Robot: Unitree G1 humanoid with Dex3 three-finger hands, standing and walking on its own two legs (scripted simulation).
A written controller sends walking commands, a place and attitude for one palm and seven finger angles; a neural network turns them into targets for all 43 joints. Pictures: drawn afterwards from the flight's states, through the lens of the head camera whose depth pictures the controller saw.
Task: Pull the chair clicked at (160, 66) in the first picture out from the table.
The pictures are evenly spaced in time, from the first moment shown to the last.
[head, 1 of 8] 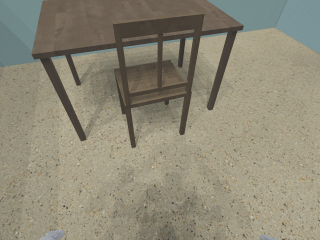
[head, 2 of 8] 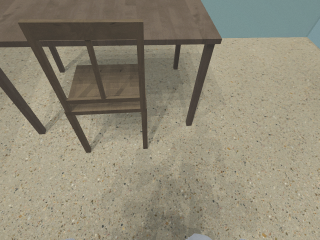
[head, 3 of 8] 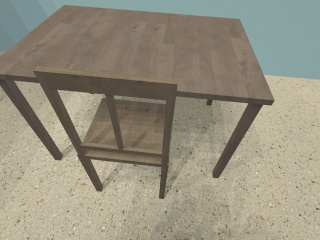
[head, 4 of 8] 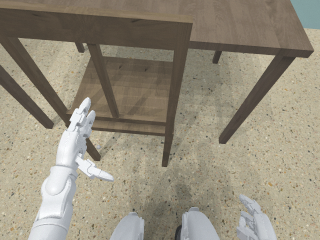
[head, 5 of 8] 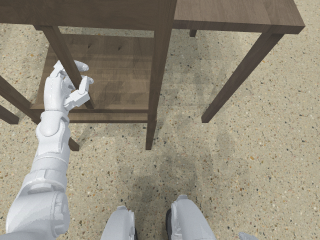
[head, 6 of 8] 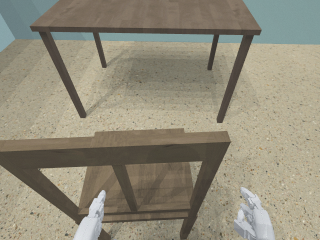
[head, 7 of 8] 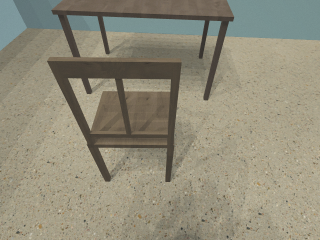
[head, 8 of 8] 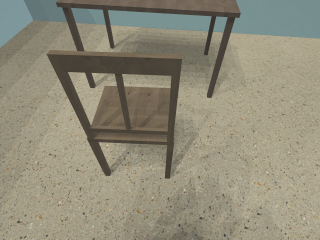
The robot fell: no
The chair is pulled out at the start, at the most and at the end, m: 0.00 0.66 0.65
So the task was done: yes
